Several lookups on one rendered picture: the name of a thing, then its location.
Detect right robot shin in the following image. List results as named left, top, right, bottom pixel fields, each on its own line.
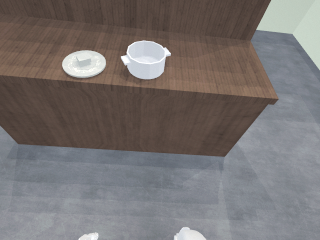
left=180, top=227, right=190, bottom=232

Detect robot right thigh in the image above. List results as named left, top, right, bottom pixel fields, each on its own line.
left=174, top=229, right=206, bottom=240

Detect knob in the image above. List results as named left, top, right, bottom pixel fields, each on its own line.
left=75, top=52, right=92, bottom=65

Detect pot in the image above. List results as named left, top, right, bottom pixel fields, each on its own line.
left=121, top=40, right=171, bottom=80

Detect lid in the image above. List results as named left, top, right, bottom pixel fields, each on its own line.
left=62, top=50, right=106, bottom=78

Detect table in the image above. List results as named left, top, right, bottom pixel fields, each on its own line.
left=0, top=0, right=279, bottom=157

